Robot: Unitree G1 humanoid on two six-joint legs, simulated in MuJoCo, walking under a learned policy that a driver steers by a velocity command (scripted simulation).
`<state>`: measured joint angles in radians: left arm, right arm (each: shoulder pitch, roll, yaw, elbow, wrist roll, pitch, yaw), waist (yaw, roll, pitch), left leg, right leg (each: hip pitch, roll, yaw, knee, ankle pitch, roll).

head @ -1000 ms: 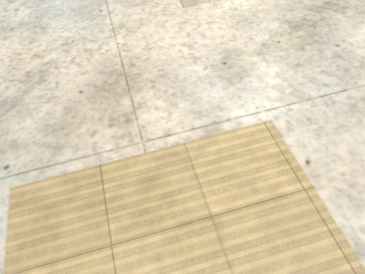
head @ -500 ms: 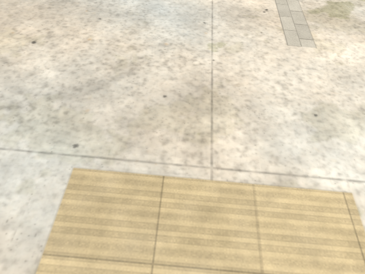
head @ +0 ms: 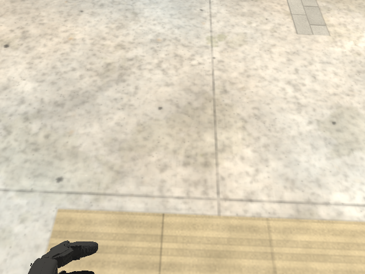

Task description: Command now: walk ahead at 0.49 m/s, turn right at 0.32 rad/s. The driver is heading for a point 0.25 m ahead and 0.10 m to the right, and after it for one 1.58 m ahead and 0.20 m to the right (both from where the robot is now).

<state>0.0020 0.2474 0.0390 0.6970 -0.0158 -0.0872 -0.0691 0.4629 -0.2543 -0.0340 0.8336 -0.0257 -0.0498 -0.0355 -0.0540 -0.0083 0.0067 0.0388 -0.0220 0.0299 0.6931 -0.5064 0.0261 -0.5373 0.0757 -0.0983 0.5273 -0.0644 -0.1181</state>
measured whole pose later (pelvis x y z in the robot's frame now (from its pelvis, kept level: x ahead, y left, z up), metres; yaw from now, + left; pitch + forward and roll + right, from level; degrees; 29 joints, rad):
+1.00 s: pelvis +0.28 +0.01 +0.02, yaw -18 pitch +0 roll +0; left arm 0.28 0.18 0.03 0.76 0.02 -0.01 0.03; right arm 0.21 -0.21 -0.05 0.76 -0.01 -0.02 -0.01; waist -0.01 0.01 0.00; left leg -0.37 -0.02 -0.02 0.57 -0.20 0.00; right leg -0.23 0.00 0.04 0.61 -0.37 0.01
